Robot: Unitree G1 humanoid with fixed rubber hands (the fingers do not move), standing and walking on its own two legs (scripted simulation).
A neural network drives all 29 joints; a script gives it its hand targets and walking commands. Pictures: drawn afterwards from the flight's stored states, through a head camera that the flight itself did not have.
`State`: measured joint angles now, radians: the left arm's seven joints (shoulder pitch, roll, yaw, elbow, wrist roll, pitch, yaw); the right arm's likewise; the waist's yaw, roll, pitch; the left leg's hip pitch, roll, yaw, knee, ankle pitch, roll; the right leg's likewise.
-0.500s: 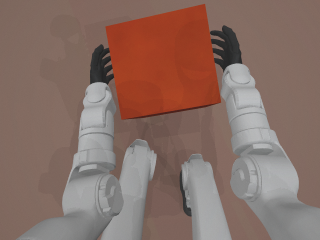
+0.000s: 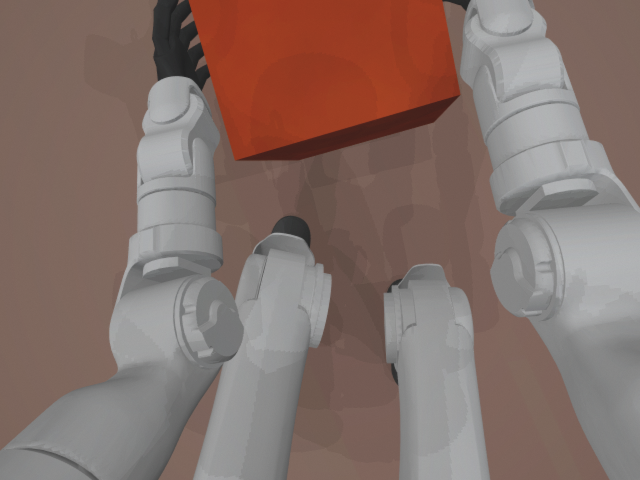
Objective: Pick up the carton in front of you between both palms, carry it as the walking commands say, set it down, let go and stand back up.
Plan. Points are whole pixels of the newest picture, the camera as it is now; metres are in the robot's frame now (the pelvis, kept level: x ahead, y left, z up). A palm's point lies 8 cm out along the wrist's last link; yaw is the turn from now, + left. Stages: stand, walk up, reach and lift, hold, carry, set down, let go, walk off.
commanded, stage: set down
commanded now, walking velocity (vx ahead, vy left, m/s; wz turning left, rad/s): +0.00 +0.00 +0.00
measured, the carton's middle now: (334, 52) +0.52 +0.10 -0.24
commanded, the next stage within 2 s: none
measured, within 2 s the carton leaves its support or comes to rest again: rests again in 1.04 s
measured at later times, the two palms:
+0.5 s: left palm (189, 73) +0.47 +0.25 -0.19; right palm (464, 21) +0.56 -0.04 -0.21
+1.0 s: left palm (189, 75) +0.47 +0.25 -0.21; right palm (461, 28) +0.56 -0.04 -0.22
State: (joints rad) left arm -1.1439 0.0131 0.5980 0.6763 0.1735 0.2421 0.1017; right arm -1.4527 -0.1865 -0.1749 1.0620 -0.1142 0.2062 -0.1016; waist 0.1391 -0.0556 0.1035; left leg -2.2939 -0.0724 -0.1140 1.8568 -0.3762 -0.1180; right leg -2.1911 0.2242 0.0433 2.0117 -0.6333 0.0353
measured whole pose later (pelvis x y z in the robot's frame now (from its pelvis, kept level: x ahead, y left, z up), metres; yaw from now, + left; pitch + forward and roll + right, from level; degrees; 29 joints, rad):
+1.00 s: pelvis +0.00 +0.00 -0.04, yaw +0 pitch +43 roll +5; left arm -1.28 0.15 0.63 0.97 0.14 0.16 0.00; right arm -1.52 -0.23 -0.09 1.19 -0.13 0.16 -0.06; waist 0.19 -0.02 0.24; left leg -2.32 -0.01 -0.06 2.01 -0.44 -0.11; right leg -2.25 0.17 0.02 2.18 -0.66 -0.02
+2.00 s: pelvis +0.00 +0.02 +0.03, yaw +0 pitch +44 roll +1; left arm -1.10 0.14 0.37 0.78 -0.10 0.15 0.15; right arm -1.45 -0.42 -0.04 1.12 0.04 0.19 -0.01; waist 0.21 -0.06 0.07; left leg -2.15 -0.01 -0.02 1.78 -0.40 -0.04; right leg -2.06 0.06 0.02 1.92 -0.63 0.00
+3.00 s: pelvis +0.07 +0.04 +0.29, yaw -2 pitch +29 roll -1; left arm -0.29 0.17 0.17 0.51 0.02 0.08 -0.12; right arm -0.48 -0.10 -0.19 0.61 -0.12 0.11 -0.14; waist 0.14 0.01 -0.02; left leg -1.09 0.00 -0.01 0.80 -0.22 0.02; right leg -1.00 0.05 0.09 0.84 -0.35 0.03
